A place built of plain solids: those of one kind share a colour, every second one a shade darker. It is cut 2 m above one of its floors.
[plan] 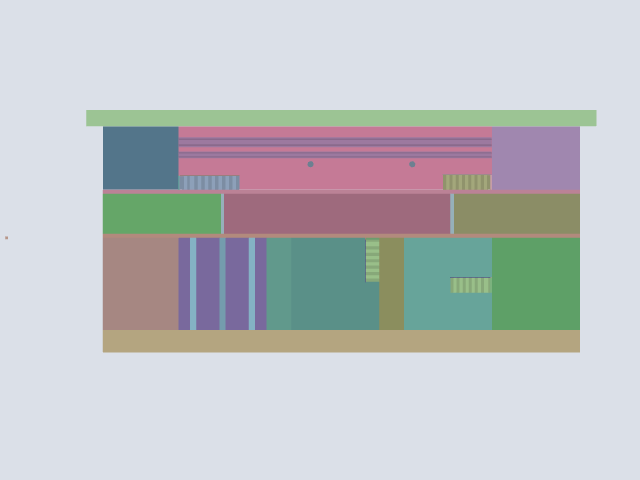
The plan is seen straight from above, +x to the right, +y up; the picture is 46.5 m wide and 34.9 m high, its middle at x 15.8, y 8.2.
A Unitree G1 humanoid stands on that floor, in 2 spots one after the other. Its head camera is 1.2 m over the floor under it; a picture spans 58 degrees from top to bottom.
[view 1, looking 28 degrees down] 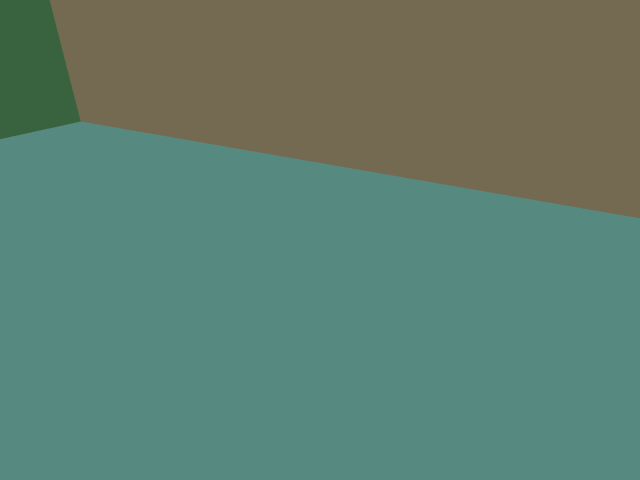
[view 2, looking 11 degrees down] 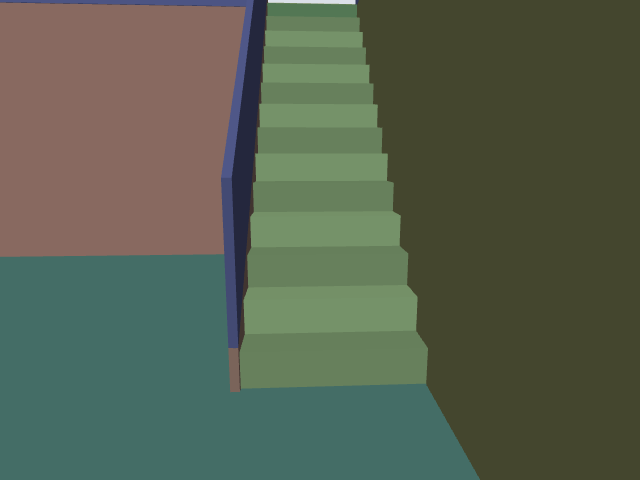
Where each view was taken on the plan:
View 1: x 23.18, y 4.91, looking -61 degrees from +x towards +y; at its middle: floor_basins_concrete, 2.56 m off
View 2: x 19.43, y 3.06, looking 87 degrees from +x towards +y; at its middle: step_basins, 2.86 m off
